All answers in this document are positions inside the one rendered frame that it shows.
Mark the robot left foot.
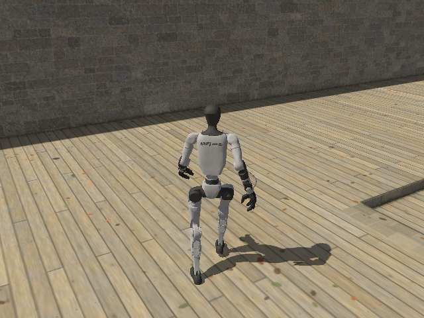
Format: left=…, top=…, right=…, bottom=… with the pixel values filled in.
left=190, top=266, right=202, bottom=285

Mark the robot left forearm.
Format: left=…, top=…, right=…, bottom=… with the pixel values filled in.
left=178, top=156, right=187, bottom=172

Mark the robot right forearm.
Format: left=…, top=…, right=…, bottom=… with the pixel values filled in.
left=238, top=160, right=254, bottom=194

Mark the right robot upper arm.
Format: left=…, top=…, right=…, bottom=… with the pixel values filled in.
left=226, top=133, right=244, bottom=171

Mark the robot right thigh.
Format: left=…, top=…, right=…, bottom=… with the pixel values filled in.
left=218, top=184, right=234, bottom=217

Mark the left robot upper arm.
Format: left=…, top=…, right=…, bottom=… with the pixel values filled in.
left=180, top=132, right=199, bottom=166

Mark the robot right hand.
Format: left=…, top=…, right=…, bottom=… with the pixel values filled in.
left=241, top=192, right=256, bottom=211

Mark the robot left hand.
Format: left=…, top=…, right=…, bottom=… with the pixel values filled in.
left=178, top=167, right=194, bottom=179

